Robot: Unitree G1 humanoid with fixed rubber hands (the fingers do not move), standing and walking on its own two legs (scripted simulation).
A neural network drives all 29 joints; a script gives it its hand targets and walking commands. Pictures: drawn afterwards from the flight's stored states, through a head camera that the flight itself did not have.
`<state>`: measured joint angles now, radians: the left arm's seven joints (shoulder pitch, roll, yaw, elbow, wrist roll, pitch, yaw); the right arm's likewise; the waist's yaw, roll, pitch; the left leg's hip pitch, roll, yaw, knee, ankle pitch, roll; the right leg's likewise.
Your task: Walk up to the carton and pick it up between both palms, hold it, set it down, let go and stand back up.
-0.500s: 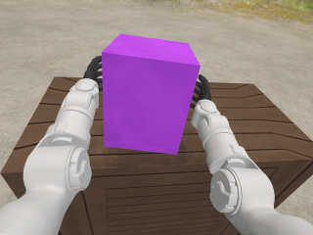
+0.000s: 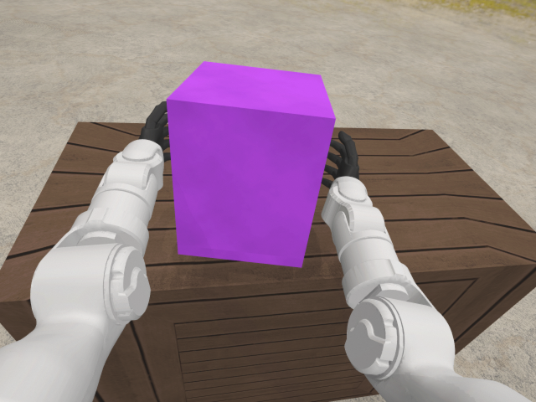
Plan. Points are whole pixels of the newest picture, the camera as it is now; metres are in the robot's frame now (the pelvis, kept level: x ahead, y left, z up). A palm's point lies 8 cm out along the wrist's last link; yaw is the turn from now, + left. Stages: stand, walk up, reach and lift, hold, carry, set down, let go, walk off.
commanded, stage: set down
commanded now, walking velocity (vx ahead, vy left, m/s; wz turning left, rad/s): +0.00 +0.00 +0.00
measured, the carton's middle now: (251, 161) +0.47 -0.02 +0.16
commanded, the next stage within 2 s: none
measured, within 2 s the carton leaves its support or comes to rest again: neither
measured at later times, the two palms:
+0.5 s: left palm (158, 159) +0.47 +0.12 +0.16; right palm (341, 194) +0.39 -0.16 +0.15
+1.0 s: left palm (158, 166) +0.46 +0.12 +0.15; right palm (341, 203) +0.39 -0.16 +0.14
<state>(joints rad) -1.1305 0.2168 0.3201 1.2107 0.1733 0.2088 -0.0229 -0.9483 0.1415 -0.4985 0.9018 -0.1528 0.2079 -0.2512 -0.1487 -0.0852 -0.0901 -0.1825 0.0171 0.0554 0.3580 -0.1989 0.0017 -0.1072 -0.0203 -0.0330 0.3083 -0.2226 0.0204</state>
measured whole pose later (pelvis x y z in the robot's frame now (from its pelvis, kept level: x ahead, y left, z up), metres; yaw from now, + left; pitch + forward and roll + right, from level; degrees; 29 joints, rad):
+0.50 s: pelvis +0.00 +0.00 +0.00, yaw -1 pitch +5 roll +0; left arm -1.15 0.22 0.37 1.27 0.21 0.15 -0.08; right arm -0.92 0.21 -0.63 0.83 -0.31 0.15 -0.21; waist -0.14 -0.08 -0.09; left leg -0.24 0.01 0.07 0.34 -0.18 0.01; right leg -0.19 -0.03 -0.02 0.32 -0.22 0.03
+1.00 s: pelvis -0.01 +0.01 +0.00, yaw -1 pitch +4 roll +0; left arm -1.14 0.18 0.47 1.25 0.28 0.08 -0.11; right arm -0.88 0.24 -0.70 0.76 -0.39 0.08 -0.16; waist -0.11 -0.08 -0.05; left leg -0.23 0.01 0.08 0.31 -0.16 0.01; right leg -0.18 -0.03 -0.01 0.30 -0.19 0.03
